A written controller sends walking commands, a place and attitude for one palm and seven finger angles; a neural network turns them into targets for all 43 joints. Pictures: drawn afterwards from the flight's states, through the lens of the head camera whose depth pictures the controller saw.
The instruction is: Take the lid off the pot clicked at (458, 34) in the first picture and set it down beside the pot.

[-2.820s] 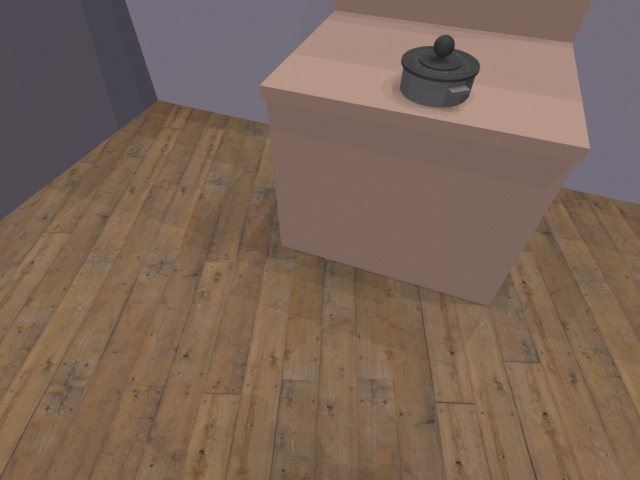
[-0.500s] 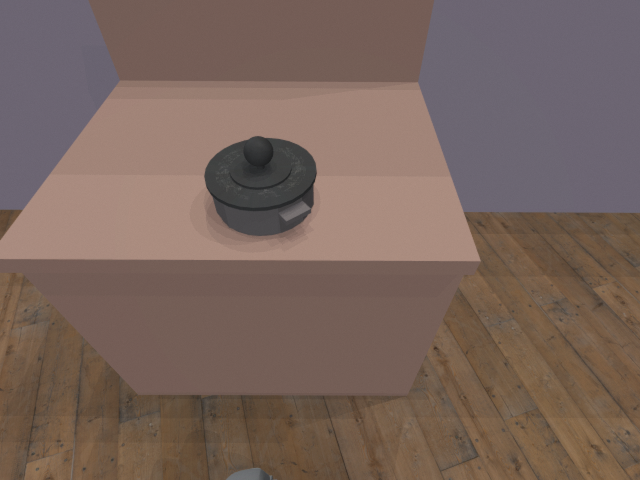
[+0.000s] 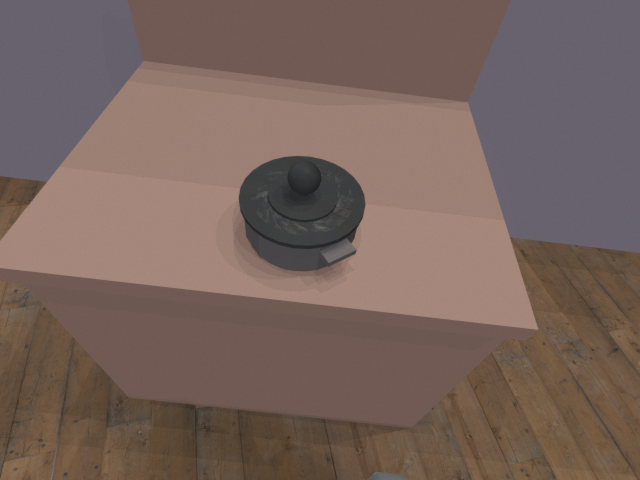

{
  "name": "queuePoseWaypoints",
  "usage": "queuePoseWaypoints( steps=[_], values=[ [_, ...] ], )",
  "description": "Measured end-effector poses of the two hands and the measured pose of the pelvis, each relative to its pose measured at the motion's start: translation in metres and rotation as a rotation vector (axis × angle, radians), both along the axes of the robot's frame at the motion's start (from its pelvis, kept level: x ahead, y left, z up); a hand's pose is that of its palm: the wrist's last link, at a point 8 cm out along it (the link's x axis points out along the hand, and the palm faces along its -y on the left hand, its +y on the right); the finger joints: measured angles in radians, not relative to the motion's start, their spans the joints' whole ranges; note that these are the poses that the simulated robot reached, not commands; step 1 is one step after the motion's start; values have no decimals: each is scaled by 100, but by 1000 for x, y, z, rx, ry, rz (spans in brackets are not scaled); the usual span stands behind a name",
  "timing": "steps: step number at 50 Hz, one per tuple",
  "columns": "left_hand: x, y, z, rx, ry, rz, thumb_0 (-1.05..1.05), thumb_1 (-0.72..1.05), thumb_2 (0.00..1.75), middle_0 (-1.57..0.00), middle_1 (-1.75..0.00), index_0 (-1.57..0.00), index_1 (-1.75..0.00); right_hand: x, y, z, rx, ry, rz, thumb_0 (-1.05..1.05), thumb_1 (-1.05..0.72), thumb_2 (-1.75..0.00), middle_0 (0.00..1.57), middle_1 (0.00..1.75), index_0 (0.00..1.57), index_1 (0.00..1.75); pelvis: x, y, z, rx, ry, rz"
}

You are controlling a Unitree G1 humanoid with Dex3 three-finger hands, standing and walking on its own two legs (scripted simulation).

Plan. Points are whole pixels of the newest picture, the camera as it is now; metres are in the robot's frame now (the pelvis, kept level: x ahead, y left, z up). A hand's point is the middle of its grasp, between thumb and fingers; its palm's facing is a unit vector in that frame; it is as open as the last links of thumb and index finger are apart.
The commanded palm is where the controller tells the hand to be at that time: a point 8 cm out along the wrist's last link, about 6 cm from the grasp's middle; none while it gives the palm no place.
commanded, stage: come to a stop and stand still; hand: left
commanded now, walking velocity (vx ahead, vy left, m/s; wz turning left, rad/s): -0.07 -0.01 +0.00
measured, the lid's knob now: (304, 177) +0.52 +0.07 +0.07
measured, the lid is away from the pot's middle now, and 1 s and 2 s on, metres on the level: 0.00 0.00 0.00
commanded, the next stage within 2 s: look again from close up in 0.82 s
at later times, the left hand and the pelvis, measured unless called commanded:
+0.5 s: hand out of the picture +0.02 +0.11 -0.17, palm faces +0.01 -0.98 -0.22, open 7.3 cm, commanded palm none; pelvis -0.01 -0.07 +0.00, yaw +1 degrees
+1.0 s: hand out of the picture -0.03 +0.08 -0.18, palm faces +0.05 -0.99 -0.15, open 7.4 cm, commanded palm none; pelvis +0.01 -0.06 -0.01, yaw +1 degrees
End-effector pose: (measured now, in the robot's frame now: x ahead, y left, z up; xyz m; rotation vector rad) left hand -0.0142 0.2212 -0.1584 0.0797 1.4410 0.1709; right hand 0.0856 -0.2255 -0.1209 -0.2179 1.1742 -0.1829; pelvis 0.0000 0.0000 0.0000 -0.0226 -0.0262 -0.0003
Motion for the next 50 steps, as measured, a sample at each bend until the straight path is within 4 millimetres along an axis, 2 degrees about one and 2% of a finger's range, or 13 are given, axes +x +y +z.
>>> queuePoseWaypoints(
  steps=[5,10,15,20,27,30,34,43,50],
  values=[
    [23,-6,5,31,-57,-25,0,91,90,-20,-30,-20,-30,-21,-17,-9,17,43,-30,-1,-93,-90,20,30,20,30,-3,-13,-2,4,1,2],
    [38,-20,8,85,-126,-61,0,91,90,-20,-30,-20,-30,-51,-38,-30,66,100,-68,-1,-91,-90,20,30,20,30,-5,-36,-11,42,8,0],
    [38,-43,18,83,-130,-100,0,91,90,-20,-30,-20,-30,-85,-50,-36,106,174,-103,0,-91,-90,20,30,20,29,-8,-51,-6,32,-6,0],
    [36,-54,17,76,-124,-96,1,92,90,-20,-30,-20,-30,-116,-54,-36,117,242,-111,0,-91,-90,20,30,20,29,-8,-62,-4,29,-19,3],
    [20,-66,14,55,-82,-65,1,92,90,-20,-30,-20,-30,-142,-55,-33,121,333,-103,0,-91,-90,20,30,20,29,-6,-70,-2,27,-13,13],
    [10,-72,12,41,-52,-50,1,92,90,-20,-30,-20,-30,-144,-54,-32,120,348,-99,0,-91,-90,20,30,20,29,-4,-71,-2,27,-10,16],
    [-3,-81,10,19,-12,-34,1,91,90,-20,-30,-20,-30,-137,-52,-31,120,344,-91,0,-91,-90,20,30,20,29,-1,-71,-2,26,-7,18],
    [-21,-93,8,-15,39,-4,0,91,90,-20,-30,-20,-30,-97,-48,-31,117,266,-59,0,-91,-90,20,30,20,29,8,-69,-1,25,-3,19],
    [-20,-87,6,-7,20,-15,0,90,90,-20,-30,-20,-30,-72,-56,-33,82,208,-35,2,-93,-90,20,30,20,29,11,-59,-7,-4,12,18]
  ],
)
